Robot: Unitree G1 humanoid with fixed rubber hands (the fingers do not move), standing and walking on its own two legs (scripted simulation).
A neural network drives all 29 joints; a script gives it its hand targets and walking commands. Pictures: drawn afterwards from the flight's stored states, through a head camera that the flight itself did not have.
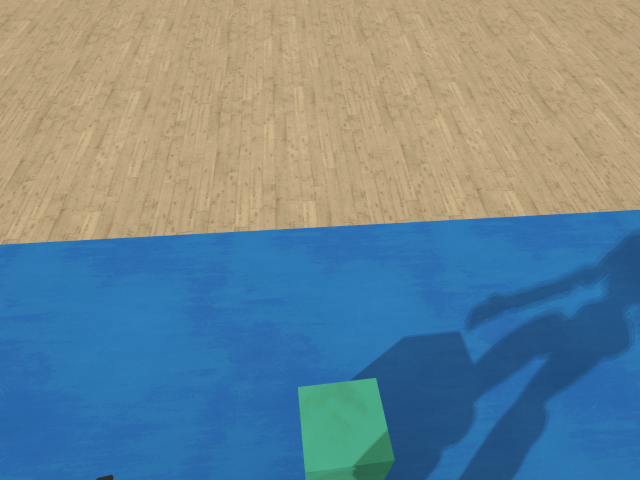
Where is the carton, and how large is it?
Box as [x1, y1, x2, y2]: [298, 378, 394, 479]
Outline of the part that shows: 375,378 298,387 306,479 384,478 394,459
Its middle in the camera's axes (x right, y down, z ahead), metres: +0.05 +0.52 +1.06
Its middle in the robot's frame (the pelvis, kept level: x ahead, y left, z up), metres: +0.39 -0.04 -0.66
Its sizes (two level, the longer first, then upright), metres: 0.210 0.200 0.250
